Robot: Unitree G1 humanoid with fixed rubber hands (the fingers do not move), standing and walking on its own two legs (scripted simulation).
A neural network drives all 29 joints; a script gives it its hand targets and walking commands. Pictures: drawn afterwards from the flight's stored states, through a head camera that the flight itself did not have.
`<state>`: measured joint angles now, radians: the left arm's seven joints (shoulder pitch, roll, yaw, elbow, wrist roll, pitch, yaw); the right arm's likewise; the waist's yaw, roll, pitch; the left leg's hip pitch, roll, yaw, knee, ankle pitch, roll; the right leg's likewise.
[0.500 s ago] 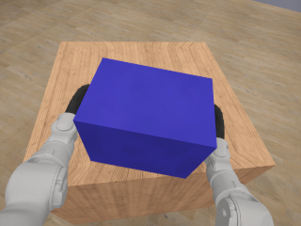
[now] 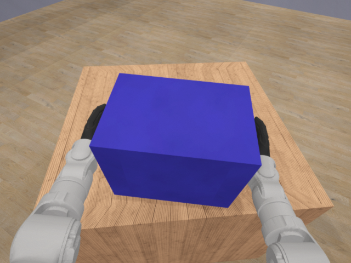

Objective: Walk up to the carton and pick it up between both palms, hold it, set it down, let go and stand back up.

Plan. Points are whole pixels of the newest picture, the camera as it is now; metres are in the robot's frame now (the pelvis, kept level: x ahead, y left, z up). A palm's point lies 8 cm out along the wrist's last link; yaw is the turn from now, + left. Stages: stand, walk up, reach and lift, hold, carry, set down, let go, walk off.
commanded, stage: reach and lift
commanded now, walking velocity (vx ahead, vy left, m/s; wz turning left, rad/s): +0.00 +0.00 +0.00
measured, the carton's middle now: (176, 144) +0.41 -0.03 +0.06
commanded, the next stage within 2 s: none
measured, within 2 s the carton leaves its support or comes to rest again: neither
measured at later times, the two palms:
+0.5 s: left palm (77, 139) +0.36 +0.18 +0.15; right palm (271, 148) +0.33 -0.22 +0.13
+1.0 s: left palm (67, 141) +0.34 +0.18 +0.17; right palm (272, 133) +0.34 -0.22 +0.16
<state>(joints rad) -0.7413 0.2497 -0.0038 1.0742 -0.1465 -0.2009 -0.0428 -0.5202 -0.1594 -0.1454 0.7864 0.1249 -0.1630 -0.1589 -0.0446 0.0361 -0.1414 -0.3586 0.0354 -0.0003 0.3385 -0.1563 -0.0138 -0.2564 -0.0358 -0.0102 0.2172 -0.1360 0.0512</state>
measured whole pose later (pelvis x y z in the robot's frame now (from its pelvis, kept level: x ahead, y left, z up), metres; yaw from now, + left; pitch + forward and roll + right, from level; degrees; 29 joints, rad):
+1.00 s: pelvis -0.04 -0.02 +0.00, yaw +1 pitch -1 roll +0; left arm -0.66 0.15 0.29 0.45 0.07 0.50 -0.07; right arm -0.66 -0.19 -0.16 0.66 0.16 0.26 -0.09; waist -0.02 -0.03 -0.07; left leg -0.19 0.04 -0.03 0.30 -0.10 -0.04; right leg -0.14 -0.02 -0.01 0.29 -0.15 0.02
